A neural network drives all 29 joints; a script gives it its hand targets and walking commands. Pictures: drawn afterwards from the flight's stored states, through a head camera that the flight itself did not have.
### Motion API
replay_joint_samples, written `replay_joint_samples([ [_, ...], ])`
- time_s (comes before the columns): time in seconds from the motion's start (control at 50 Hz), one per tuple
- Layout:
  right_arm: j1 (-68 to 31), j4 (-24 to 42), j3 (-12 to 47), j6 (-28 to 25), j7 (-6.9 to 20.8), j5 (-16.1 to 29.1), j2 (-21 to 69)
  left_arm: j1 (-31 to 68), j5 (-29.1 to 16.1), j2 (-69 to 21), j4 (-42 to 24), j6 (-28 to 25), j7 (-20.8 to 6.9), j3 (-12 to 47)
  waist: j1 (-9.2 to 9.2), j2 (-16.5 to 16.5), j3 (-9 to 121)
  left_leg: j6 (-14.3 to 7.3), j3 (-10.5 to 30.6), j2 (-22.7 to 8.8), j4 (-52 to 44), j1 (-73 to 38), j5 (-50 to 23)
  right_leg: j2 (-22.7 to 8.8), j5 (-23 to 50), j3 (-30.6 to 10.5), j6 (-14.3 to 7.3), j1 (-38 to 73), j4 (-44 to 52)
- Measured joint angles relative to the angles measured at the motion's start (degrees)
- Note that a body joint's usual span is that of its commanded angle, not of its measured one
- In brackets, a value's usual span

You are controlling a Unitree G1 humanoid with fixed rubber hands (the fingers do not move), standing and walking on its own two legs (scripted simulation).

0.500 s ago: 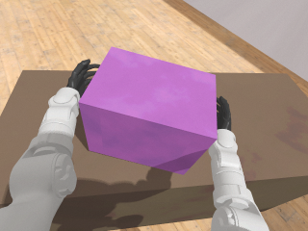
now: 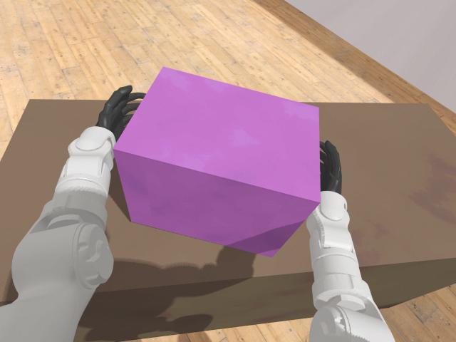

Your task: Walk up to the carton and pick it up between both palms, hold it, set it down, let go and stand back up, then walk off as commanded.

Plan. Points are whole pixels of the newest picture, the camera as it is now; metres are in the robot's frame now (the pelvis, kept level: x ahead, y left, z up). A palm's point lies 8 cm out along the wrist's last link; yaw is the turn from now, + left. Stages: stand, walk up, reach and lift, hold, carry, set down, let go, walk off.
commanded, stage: set down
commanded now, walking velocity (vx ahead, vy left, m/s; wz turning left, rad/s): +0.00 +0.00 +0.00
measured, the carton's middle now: (220, 167) +0.43 -0.06 +0.03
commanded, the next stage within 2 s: none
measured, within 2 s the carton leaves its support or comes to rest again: rests again in 0.72 s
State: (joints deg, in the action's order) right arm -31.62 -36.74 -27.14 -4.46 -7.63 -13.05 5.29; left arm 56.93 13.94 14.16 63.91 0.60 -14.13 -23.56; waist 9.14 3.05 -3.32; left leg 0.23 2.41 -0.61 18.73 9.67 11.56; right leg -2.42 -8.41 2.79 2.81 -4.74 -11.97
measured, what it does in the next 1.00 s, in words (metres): stands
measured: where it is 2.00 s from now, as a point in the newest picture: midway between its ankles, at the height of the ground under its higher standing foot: outside the picture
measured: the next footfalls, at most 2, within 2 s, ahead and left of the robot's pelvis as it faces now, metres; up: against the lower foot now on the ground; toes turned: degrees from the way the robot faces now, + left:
none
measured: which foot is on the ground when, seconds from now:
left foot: down 0.00-1.00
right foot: down 0.00-1.00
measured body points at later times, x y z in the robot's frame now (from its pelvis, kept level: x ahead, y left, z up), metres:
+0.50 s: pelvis +0.00 +0.00 +0.00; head +0.06 +0.03 +0.44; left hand +0.48 +0.14 +0.09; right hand +0.35 -0.24 +0.05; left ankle -0.02 +0.12 -0.75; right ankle -0.04 -0.15 -0.75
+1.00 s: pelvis -0.04 +0.01 -0.02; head +0.03 +0.04 +0.43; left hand +0.46 +0.14 +0.05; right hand +0.32 -0.24 +0.02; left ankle -0.02 +0.12 -0.75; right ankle -0.04 -0.15 -0.75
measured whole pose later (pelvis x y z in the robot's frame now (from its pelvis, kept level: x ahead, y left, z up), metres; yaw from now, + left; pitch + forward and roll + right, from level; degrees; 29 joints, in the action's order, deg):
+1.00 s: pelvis -0.04 +0.01 -0.02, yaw -1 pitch +13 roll -3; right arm -39.2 -59.9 -12.8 -10.2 -15.4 3.3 -0.8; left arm 63.4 -16.0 22.3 90.5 -11.0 -6.3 5.8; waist 12.9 0.0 6.1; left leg 0.1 2.3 -1.3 32.9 32.4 13.8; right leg -1.9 -11.3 2.8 2.8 -27.0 -25.2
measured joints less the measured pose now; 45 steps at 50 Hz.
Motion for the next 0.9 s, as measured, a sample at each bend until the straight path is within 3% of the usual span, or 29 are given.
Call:
replay_joint_samples([
  [0.44,-0.09,-6.01,-0.13,-8.86,-1.04,-0.24,-0.25,-1.78,1.32,0.79,1.61,-3.32,-0.35,-0.23,-0.20,0.00,-0.50,0.03,-0.13,-0.01,0.29,0.00,0.43,-0.03,-0.29,0.00,0.00,-0.21,-0.60],
  [0.5,-0.37,-11.32,4.10,-9.85,-3.08,2.66,-2.68,-1.64,-2.65,2.14,3.22,-3.66,1.57,4.50,-0.20,0.00,-0.53,0.19,-0.17,-0.02,1.29,0.83,0.78,-0.05,-0.93,0.01,0.00,-0.95,-1.45],
  [0.58,-1.19,-18.23,11.25,-10.30,-5.61,10.63,-4.81,-0.39,-12.68,5.28,8.12,-5.14,4.63,14.21,0.28,-0.28,1.09,0.43,-0.16,-0.10,3.98,5.69,1.23,0.01,-2.05,0.02,0.00,-5.29,-3.17],
  [0.64,-1.47,-20.70,14.74,-11.31,-7.01,14.21,-5.13,-0.21,-18.52,6.96,11.68,-6.90,5.88,19.76,1.09,-1.45,3.94,1.15,-0.17,-0.51,6.63,11.16,1.23,0.37,-2.04,0.01,0.00,-10.43,-5.17],
  [0.72,-2.37,-21.99,14.97,-11.51,-7.78,15.12,-5.20,0.24,-22.20,7.46,14.13,-8.57,6.24,22.94,1.74,-2.97,6.65,1.34,-0.17,-0.64,9.03,16.05,1.30,0.48,-2.04,0.01,0.00,-15.11,-7.17],
  [0.8,-3.54,-22.14,14.59,-9.78,-7.82,15.16,-5.51,3.24,-24.42,7.60,19.37,-10.28,6.24,24.31,2.11,-3.08,6.92,0.02,-0.16,-0.67,10.12,17.80,1.78,0.56,-2.22,0.01,0.00,-17.27,-9.04],
  [0.9,-4.99,-22.38,14.06,-8.00,-7.83,15.29,-5.69,4.57,-27.69,7.90,21.76,-11.60,7.33,27.69,2.91,-3.07,8.51,-0.05,-0.16,-0.67,12.40,20.89,1.98,0.53,-2.43,-0.02,0.00,-20.29,-11.19],
])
